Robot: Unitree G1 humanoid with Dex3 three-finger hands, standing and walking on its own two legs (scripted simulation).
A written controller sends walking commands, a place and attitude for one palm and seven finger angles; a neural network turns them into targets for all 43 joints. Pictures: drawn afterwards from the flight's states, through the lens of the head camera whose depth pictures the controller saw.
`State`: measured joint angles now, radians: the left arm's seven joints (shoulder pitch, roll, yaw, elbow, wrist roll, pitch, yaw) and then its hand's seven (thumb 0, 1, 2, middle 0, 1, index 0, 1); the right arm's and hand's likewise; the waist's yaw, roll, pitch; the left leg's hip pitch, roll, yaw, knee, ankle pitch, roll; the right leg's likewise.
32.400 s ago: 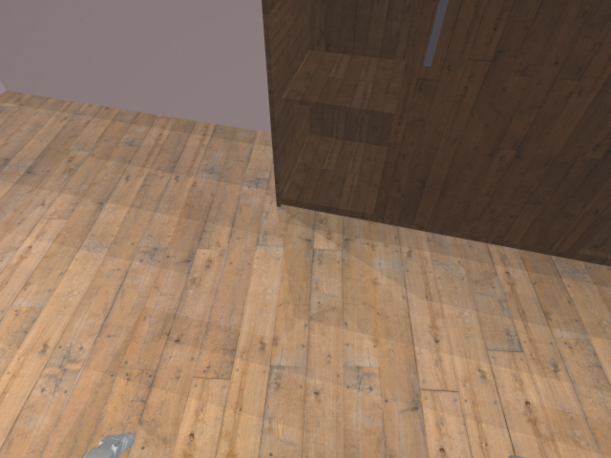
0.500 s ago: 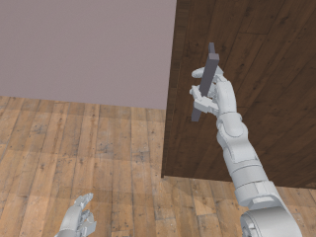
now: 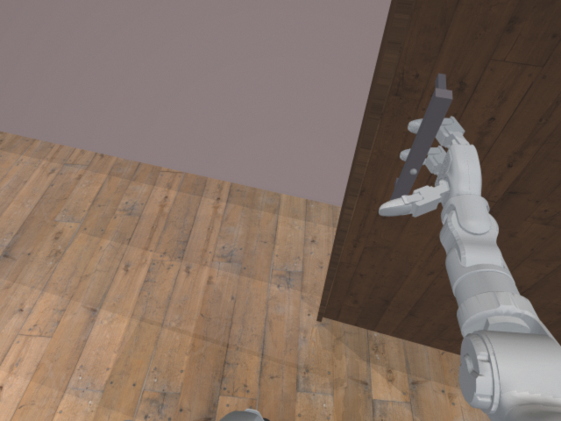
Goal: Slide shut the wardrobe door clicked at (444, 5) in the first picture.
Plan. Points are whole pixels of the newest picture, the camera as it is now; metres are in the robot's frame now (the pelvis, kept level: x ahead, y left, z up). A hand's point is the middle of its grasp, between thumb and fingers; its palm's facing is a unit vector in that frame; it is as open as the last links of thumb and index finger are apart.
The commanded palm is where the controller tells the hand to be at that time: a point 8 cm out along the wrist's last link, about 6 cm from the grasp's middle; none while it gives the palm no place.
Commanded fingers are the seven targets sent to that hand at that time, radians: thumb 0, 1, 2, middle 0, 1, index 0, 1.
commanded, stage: loosen the grip on the handle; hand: right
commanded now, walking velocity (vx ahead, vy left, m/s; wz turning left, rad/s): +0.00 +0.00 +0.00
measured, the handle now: (415, 150) +0.52 -0.12 +0.12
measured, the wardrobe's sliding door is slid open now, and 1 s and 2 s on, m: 0.00 0.00 0.00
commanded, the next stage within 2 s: slip the hand off the handle in 0.06 s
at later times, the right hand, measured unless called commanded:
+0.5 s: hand (441, 173) +0.46 -0.15 +0.12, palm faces -0.05 +0.99 -0.10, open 14.7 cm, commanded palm +0.43 -0.20 +0.13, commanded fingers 0.00 0.55 -0.20 0.25 1.15 0.25 1.15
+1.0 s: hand (454, 204) +0.40 -0.16 +0.13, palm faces -0.07 +0.99 -0.11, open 14.7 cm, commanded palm +0.37 -0.21 +0.13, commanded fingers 0.00 0.55 -0.20 0.25 1.15 0.25 1.15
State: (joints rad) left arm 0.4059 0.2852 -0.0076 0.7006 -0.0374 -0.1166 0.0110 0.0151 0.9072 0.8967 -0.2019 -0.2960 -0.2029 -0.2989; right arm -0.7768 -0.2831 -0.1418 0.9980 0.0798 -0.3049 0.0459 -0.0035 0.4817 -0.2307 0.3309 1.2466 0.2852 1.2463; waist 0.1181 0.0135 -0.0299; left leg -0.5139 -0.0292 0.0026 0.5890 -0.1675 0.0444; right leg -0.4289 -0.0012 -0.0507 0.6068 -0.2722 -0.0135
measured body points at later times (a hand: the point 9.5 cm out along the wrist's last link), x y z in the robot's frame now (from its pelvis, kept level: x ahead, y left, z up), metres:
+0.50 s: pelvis +0.04 -0.03 +0.00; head +0.06 -0.03 +0.45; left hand +0.15 +0.22 -0.10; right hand +0.46 -0.20 +0.13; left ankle +0.08 +0.09 -0.72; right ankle +0.02 -0.12 -0.72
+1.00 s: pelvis +0.05 -0.02 +0.00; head +0.05 +0.00 +0.45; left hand +0.19 +0.23 -0.10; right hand +0.40 -0.21 +0.13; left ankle +0.08 +0.09 -0.72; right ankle +0.02 -0.12 -0.72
